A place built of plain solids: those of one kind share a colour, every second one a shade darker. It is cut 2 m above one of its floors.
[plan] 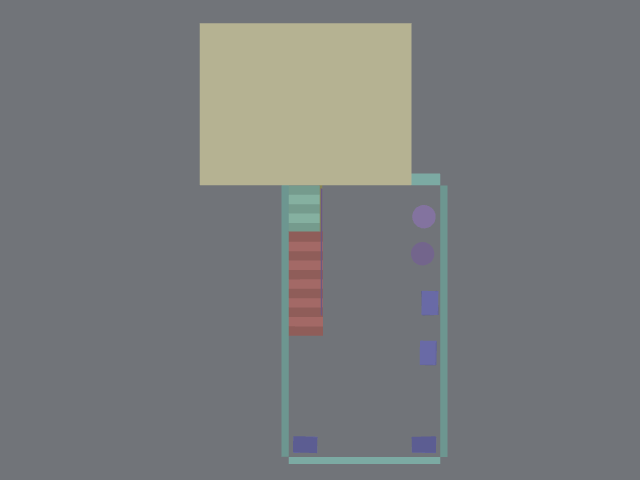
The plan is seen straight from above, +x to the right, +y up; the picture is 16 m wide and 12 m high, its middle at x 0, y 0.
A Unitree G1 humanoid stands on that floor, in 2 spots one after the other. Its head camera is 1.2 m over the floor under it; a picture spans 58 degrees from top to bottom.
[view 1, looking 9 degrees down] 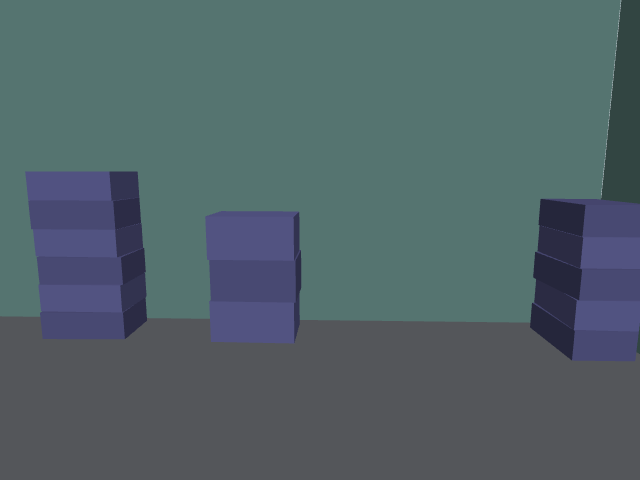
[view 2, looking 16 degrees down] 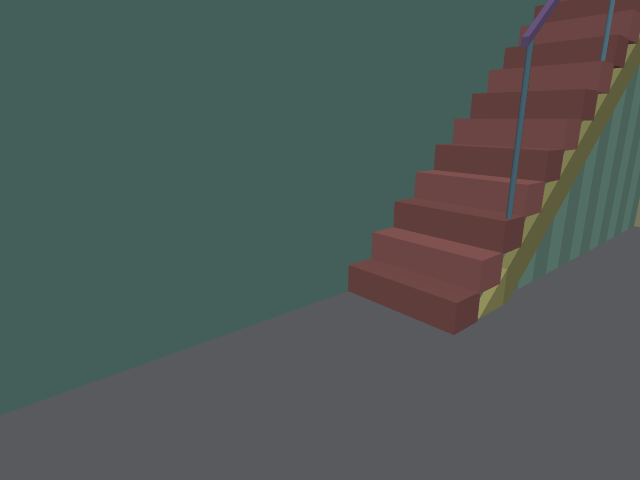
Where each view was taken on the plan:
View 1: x -0.38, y -3.39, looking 2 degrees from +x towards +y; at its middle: wall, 3.43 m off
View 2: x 1.25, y -4.43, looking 139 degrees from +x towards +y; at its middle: wall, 2.80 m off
